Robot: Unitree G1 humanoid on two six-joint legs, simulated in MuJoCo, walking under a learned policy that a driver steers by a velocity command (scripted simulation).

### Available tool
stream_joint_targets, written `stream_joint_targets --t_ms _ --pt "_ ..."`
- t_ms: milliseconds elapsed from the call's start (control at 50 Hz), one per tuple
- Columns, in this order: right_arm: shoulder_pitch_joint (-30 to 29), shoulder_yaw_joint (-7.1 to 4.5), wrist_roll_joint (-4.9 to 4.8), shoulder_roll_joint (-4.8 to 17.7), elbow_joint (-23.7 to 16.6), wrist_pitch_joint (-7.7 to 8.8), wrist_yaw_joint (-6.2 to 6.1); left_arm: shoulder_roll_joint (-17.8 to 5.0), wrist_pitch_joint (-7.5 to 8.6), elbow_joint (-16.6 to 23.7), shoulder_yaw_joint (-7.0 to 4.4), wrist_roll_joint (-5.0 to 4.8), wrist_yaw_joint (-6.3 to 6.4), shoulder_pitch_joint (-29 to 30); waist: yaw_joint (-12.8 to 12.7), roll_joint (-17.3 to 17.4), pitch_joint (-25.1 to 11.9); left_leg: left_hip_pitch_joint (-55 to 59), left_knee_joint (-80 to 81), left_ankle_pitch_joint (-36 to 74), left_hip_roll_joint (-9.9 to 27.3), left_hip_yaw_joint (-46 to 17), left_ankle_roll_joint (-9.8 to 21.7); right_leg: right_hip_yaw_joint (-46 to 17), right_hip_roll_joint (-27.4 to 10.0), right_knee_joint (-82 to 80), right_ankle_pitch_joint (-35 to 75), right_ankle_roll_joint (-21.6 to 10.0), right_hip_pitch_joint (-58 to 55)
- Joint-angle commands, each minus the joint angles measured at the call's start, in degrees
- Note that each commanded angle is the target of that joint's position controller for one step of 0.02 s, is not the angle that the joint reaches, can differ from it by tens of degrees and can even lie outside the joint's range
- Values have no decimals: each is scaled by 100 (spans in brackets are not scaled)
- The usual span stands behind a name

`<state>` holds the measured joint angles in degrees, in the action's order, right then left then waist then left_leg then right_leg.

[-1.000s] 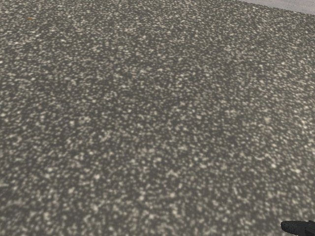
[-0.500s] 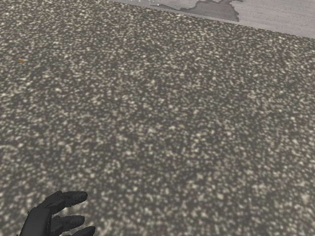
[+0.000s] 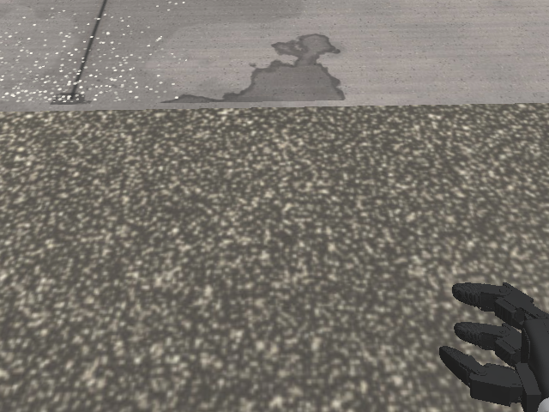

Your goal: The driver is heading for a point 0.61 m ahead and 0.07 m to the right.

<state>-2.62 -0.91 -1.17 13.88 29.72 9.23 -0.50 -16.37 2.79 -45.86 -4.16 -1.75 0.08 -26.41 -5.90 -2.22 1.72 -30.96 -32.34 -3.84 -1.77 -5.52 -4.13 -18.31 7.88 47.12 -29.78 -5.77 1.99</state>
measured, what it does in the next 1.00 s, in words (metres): walks ahead, turning right: right foot, then left foot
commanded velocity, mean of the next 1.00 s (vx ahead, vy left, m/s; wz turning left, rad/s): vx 0.54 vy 0.00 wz -0.52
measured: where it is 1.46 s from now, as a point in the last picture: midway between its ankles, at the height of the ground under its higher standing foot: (351, 346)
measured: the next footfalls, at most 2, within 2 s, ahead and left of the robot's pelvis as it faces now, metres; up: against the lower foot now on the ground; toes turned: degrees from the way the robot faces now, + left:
right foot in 0.42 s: +0.55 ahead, -0.19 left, +0.00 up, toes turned -28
left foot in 0.84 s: +0.77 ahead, -0.03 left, +0.00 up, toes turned -30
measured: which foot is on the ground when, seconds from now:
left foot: down 0.00-0.42, up 0.44-0.82, down 0.84-1.00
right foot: up 0.00-0.40, down 0.42-1.00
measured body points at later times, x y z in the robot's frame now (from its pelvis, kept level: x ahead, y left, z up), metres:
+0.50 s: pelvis +0.40 -0.06 -0.01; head +0.45 -0.09 +0.44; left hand +0.71 +0.07 -0.08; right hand +0.33 -0.34 -0.13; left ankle +0.25 +0.16 -0.57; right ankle +0.51 -0.17 -0.71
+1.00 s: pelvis +0.61 -0.08 +0.02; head +0.62 -0.08 +0.47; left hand +0.83 +0.09 -0.11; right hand +0.63 -0.36 -0.08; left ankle +0.73 -0.01 -0.71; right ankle +0.51 -0.17 -0.71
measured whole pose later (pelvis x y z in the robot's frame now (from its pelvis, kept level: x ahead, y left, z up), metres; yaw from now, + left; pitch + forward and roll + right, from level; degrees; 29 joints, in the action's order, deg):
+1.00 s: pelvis +0.61 -0.08 +0.02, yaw -31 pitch +1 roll +0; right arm 8.7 0.0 1.4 12.5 42.6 1.4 0.4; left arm -14.3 -1.0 -47.6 -1.2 0.9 0.3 -11.3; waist -0.9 -0.6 0.2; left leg -23.1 -32.8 -10.7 0.9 0.1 -0.1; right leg -2.3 1.2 33.8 -21.4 0.1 13.4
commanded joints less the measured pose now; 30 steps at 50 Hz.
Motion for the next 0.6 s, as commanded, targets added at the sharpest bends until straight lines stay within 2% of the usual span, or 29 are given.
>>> stream_joint_targets --t_ms 20,40,60,80,100,120,140,160,200,220,260,280,320,340,360,380,400,420,440,460,480,500,520,540,560,600 --pt "2775 -563 84 1253 240 -131 33 -247 86 797 198 -305 36 -206 1291 2538 -2608 6334 1399 -4741 2623 -4917 1662 655 -733 3902 305 248 4680" --pt "2553 -479 95 882 265 -211 -19 -549 55 887 136 -183 35 540 1454 1683 -1617 5556 1386 -3964 2323 -3720 1378 947 -876 3894 677 238 4950" --pt "2445 -463 178 889 420 -266 -14 -551 34 1013 117 -33 15 1131 1415 460 -807 4537 1488 -2479 2075 -2759 1247 1163 -1067 3686 857 239 4790" --pt "2252 -451 258 862 533 -267 -11 -493 47 1175 87 76 -20 1415 1211 313 -428 3815 1542 -1579 1961 -2224 1292 1157 -1276 3397 1083 214 4621" --pt "2072 -409 290 733 640 -250 -5 -374 -10 1222 84 3 -82 1367 973 446 -189 3246 1665 -1198 1829 -1736 1281 1123 -1487 3254 1102 205 4354" --pt "1934 -367 218 538 742 -237 32 -259 -86 1256 94 -95 -107 1325 835 630 -71 2968 1783 -1014 1729 -1311 1248 1153 -1602 3169 1037 194 4312" --pt "1834 -345 126 438 835 -235 63 -148 -162 1318 123 -149 -123 1354 722 674 28 2761 1898 -848 1705 -957 1218 1187 -1722 3087 965 193 4371" --pt "1741 -356 66 474 913 -230 74 -90 -204 1401 152 -126 -140 1437 629 654 186 2573 2017 -558 1734 -652 1223 1214 -1806 2967 1096 221 4504" --pt "1539 -411 84 700 979 -206 57 -100 -201 1516 193 -28 -179 1601 497 541 405 2248 2270 -6 1702 8 1226 1265 -1872 2546 1723 336 4556" --pt "1432 -439 115 832 983 -192 38 -166 -178 1533 192 -14 -203 1681 459 506 479 2098 2396 113 1594 384 1173 1333 -1851 2201 2189 378 4433" --pt "1516 -482 137 1046 1054 -174 0 -301 -132 1571 176 13 -278 2077 600 234 615 2160 2575 320 1381 1045 1018 1671 -1710 1294 3074 344 4184" --pt "1682 -496 158 1167 1116 -179 -11 -289 -110 1597 181 24 -318 2276 707 92 645 2355 2620 550 1366 1286 957 1818 -1627 917 3402 277 4097" --pt "1905 -529 136 1388 1219 -227 -8 -317 -40 1701 181 3 -431 2676 791 104 789 2720 2516 1780 1357 1676 791 2266 -1356 28 3536 92 3733" --pt "2078 -539 133 1494 1276 -271 -13 -400 -1 1730 144 35 -460 2781 787 209 733 2880 2194 3308 1319 1757 729 2561 -1012 -303 3427 -16 3293" --pt "2304 -559 111 1650 1332 -325 -51 -523 36 1735 82 66 -476 2711 681 420 519 3124 1676 4954 1371 1743 700 2818 -616 -465 3177 -93 2849" --pt "2347 -582 68 1823 1343 -385 -89 -703 51 1628 -22 78 -485 2131 315 654 146 3193 738 6123 1467 1721 698 2869 -321 -585 2915 -205 2097" --pt "2269 -574 35 1882 1314 -414 -94 -1026 11 1362 -209 75 -451 1006 -265 784 -505 2891 -528 6435 1522 1623 679 2675 -179 -759 3029 -417 692" --pt "2123 -515 -38 1752 1258 -369 -76 -1244 -70 1111 -356 79 -328 112 -775 475 -811 1883 -2098 4908 1224 1651 480 2087 -429 -1406 3887 -624 -898" --pt "2510 -271 255 803 1067 -257 -1 -1709 -143 1110 -363 140 -160 277 -23 -1821 -1228 27 -5010 -2804 22 1646 175 293 -1801 -884 7329 -1118 -2652" --pt "3261 -136 58 1082 987 -105 111 -1580 -26 1471 -223 401 -195 485 136 -1233 -3606 -634 -6390 -3326 -67 -171 186 -2458 -3215 -1556 6168 -2398 -3657" --pt "2379 -247 -82 1540 1025 -120 96 -1347 -35 1423 -241 354 -228 496 -257 49 -3456 -214 -6002 -2679 208 -334 257 -2130 -2813 -2096 5220 -1981 -2745" --pt "2062 -216 -163 1307 803 -175 36 -1312 37 1243 -215 216 -270 848 162 337 -1995 -618 -5343 -2439 396 -107 211 -1468 -2583 -2366 4908 -1751 -1582" --pt "1878 -184 -51 1195 858 -258 -68 -1007 116 1243 -129 114 -251 1229 350 729 -1346 -629 -4885 -2262 684 -22 163 -1008 -2379 -2451 4842 -1505 -636" --pt "1996 -213 -20 1224 927 -368 -108 -915 144 1262 -83 178 -223 1535 575 690 -904 -301 -4678 -2198 791 28 131 -605 -2274 -2546 5143 -1435 320" --pt "2100 -241 2 1270 952 -488 -118 -867 163 1242 -64 281 -220 1615 717 586 -744 113 -4476 -2179 855 31 117 -310 -2184 -2715 5376 -1393 1045" --pt "2152 -195 71 987 958 -607 -161 -741 212 1048 -25 257 -196 1688 859 363 -690 462 -3676 -2180 928 94 39 304 -2047 -2890 5837 -1337 1697"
